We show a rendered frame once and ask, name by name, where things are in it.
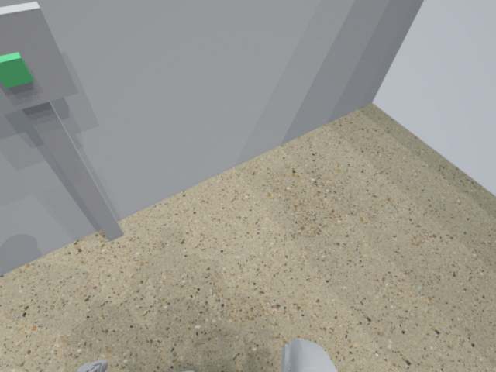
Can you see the button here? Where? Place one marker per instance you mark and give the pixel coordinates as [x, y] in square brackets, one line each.
[13, 70]

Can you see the panel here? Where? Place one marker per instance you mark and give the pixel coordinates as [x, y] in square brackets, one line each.
[24, 29]

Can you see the right robot thigh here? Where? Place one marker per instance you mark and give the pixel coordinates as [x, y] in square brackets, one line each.
[305, 356]

